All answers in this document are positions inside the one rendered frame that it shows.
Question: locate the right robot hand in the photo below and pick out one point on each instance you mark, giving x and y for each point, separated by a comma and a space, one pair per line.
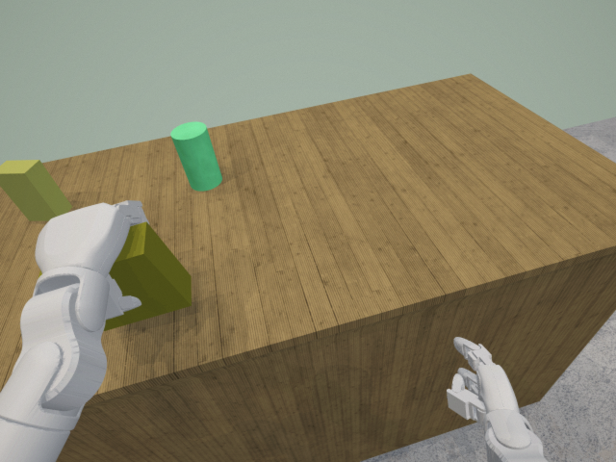
488, 390

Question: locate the table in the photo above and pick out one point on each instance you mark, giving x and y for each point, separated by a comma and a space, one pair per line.
345, 248

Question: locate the robot left forearm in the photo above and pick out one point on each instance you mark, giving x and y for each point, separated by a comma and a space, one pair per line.
61, 366

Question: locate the left robot hand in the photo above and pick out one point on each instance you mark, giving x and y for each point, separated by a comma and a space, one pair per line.
91, 238

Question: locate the sponge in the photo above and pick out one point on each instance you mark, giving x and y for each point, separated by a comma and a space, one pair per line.
146, 269

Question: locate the robot right forearm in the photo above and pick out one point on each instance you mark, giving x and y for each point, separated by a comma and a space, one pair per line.
510, 438

